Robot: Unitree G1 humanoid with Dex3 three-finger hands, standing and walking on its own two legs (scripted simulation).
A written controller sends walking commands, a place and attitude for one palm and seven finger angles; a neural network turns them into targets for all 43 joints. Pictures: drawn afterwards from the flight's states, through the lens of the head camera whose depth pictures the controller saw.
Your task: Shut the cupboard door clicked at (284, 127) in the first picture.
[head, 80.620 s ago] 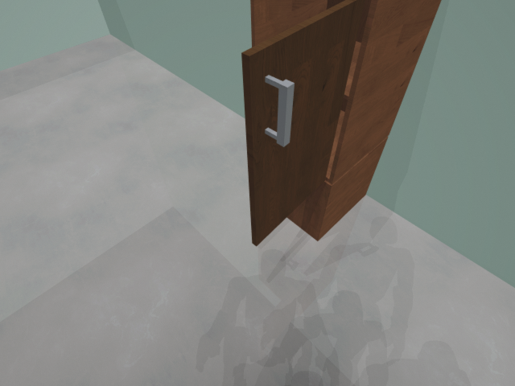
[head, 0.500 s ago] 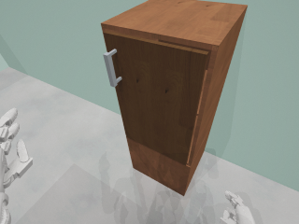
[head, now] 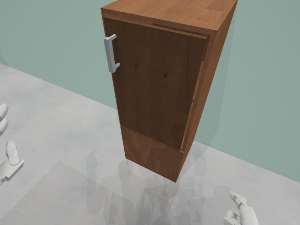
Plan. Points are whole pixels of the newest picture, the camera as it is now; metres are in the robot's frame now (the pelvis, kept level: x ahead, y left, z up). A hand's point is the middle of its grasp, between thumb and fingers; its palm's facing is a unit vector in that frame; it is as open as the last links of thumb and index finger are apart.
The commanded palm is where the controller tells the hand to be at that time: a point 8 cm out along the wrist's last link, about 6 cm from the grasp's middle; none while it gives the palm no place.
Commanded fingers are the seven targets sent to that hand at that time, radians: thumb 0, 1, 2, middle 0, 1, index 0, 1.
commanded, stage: step back with the hand held close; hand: left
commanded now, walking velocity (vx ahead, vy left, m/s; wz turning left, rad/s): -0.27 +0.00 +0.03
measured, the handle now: (113, 53) +0.67 +0.19 +0.14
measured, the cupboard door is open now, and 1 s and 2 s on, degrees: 0 0 0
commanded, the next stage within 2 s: stop stepping back and stand still in 0.68 s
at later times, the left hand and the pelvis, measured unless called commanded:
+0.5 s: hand out of the picture +0.10 +0.29 +0.17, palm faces +0.54 -0.74 -0.39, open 7.5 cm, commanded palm +0.02 +0.32 +0.18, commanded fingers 0.00 0.90 0.90 -0.20 -0.30 -0.20 -0.30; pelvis -0.08 +0.01 -0.01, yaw +6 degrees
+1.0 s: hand out of the picture +0.04 +0.25 +0.18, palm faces +0.38 -0.82 -0.42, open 7.4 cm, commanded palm -0.02 +0.29 +0.18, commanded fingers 0.00 0.90 0.90 -0.20 -0.30 -0.20 -0.30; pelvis -0.17 +0.00 -0.01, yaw -2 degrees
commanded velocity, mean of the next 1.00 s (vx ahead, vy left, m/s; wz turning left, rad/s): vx -0.23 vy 0.01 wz -0.06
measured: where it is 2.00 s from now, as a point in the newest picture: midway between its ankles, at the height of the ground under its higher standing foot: outside the picture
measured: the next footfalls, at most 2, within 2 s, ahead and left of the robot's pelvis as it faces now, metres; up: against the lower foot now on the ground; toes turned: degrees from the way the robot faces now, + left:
right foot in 0.78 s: -0.19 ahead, -0.11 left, +0.00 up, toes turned -1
left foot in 0.92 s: -0.03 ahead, +0.09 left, +0.00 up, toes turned -1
